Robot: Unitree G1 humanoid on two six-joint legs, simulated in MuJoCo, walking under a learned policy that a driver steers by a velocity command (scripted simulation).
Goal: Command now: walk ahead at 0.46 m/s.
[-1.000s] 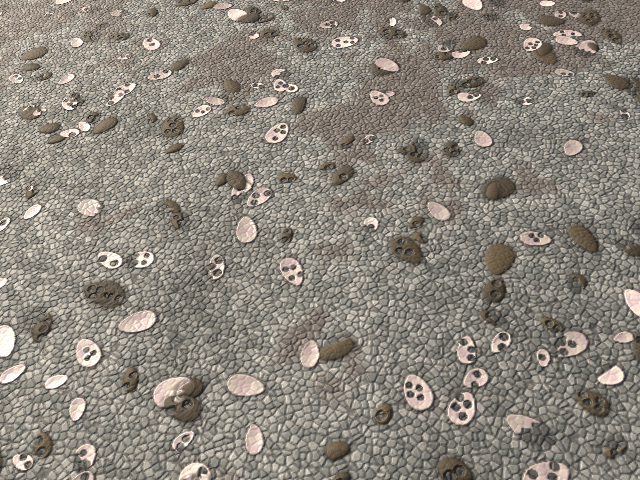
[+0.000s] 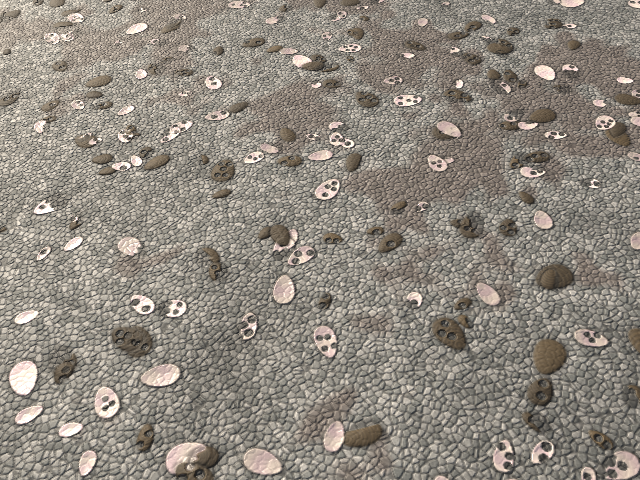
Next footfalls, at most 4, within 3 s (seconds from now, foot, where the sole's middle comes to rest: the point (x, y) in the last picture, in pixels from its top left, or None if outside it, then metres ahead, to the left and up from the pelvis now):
0.20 left None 0.29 0.10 -0.78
0.76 right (396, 433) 0.60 -0.07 -0.78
1.28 left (324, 315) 0.90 0.09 -0.78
1.82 right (440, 264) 1.06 -0.21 -0.78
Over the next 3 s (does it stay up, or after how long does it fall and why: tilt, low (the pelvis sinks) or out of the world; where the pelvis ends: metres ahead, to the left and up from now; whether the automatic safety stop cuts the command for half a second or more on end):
stays up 1.46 -0.49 -0.01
